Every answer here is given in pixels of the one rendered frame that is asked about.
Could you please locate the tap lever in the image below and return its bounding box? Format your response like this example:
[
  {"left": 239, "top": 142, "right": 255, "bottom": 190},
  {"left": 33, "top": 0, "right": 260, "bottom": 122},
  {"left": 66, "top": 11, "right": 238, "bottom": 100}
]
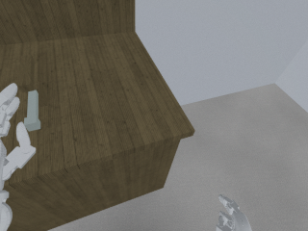
[{"left": 24, "top": 90, "right": 40, "bottom": 132}]

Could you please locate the right robot hand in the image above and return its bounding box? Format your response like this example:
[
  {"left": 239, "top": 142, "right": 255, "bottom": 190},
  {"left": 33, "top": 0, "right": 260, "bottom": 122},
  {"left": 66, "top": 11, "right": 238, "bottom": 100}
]
[{"left": 216, "top": 194, "right": 252, "bottom": 231}]

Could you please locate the robot left forearm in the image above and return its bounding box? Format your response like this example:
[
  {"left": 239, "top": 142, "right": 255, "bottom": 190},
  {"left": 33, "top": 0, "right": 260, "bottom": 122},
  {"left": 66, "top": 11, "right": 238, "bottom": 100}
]
[{"left": 0, "top": 190, "right": 13, "bottom": 231}]

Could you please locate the counter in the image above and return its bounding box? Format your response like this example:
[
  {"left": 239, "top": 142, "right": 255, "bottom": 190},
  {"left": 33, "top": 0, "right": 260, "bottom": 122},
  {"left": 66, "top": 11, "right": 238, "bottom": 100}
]
[{"left": 0, "top": 0, "right": 195, "bottom": 231}]

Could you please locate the left robot hand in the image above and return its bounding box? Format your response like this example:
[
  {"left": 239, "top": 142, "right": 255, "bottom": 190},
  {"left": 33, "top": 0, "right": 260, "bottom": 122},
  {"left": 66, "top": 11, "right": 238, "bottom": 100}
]
[{"left": 0, "top": 83, "right": 36, "bottom": 191}]

